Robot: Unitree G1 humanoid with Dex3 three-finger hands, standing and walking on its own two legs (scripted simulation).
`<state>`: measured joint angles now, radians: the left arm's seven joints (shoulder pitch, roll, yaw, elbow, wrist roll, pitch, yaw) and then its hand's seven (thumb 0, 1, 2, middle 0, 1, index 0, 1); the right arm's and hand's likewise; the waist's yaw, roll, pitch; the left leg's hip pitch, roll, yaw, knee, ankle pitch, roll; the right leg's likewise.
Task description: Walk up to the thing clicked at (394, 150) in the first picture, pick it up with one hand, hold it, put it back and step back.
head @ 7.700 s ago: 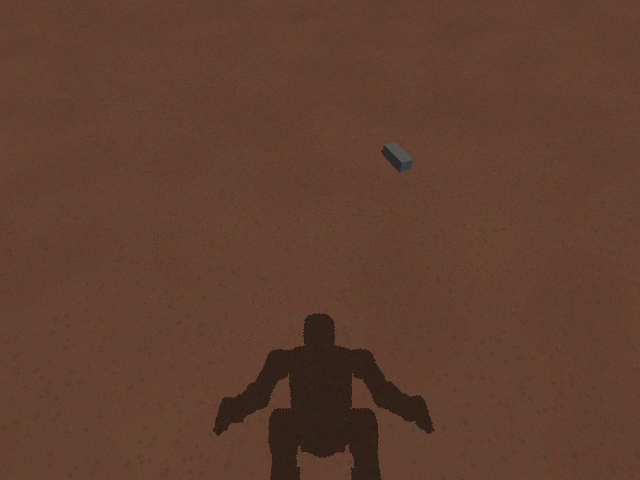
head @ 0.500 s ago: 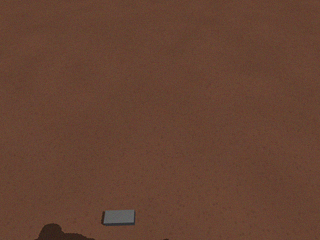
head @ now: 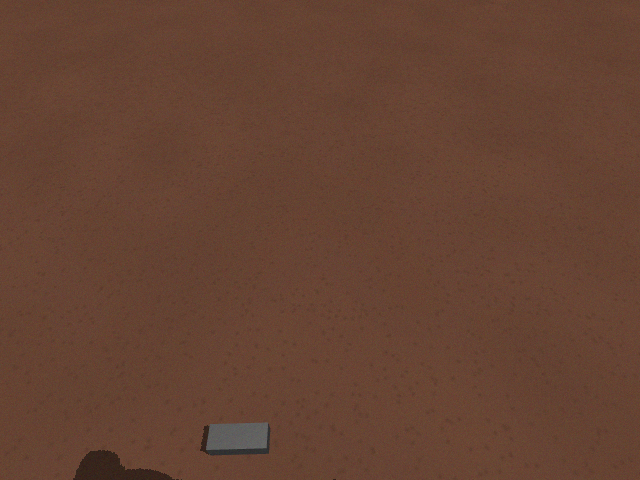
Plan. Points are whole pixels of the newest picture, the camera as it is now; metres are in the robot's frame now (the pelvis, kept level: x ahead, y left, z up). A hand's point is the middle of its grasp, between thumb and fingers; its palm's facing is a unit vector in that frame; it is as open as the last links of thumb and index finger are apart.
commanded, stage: stand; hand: left
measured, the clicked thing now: (239, 438) +0.37 +0.26 -0.75
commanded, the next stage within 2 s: walk up in 0.86 s
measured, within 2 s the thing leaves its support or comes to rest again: neither
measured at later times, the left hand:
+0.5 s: hand out of the picture +0.06 +0.26 -0.16, palm faces -0.02 -0.94 -0.35, open 7.4 cm
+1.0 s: hand out of the picture +0.07 +0.27 -0.16, palm faces +0.00 -0.93 -0.38, open 7.4 cm
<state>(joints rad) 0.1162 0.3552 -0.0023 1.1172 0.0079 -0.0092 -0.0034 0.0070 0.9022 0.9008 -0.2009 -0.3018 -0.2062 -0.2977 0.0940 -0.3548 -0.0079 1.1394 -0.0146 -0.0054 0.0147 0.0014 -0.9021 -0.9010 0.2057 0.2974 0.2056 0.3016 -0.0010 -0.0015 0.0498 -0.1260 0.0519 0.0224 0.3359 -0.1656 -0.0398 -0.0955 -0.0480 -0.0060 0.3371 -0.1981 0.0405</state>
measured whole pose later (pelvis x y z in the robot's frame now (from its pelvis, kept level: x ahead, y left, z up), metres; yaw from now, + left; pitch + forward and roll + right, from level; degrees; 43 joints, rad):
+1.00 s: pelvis +0.01 +0.01 +0.00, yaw +0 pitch -2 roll +0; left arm 0.16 0.35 0.02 1.10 0.02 -0.03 0.01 0.01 0.90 0.90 -0.20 -0.30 -0.21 -0.30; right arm 0.14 -0.38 -0.04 1.10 -0.04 0.03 0.03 0.00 -0.90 -0.90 0.21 0.30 0.21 0.30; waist 0.01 0.03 0.03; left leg -0.16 0.05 0.02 0.44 -0.24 -0.02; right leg -0.10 -0.06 0.00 0.38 -0.24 0.05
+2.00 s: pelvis +0.03 +0.02 -0.01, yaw +0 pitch -3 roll +0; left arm 0.21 0.35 0.01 1.01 0.04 -0.05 0.03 0.01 0.90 0.90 -0.20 -0.30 -0.21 -0.30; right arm 0.12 -0.38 -0.06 0.99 -0.01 0.07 0.03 0.00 -0.90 -0.90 0.20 0.30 0.20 0.30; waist 0.02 0.05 0.11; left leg -0.24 -0.02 -0.04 0.73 -0.53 0.01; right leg -0.16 -0.05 -0.04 0.51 -0.30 0.01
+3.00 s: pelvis +0.03 +0.04 +0.00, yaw +1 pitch -3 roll +0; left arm 0.11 0.34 0.02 1.15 0.01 -0.01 0.00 0.01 0.90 0.90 -0.20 -0.30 -0.21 -0.30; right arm 0.11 -0.34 -0.02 1.13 -0.01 0.01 0.02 0.00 -0.90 -0.90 0.21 0.30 0.21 0.30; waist 0.00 0.01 0.06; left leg -0.12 0.03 -0.02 0.35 -0.18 -0.03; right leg -0.08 -0.04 -0.01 0.33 -0.20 0.04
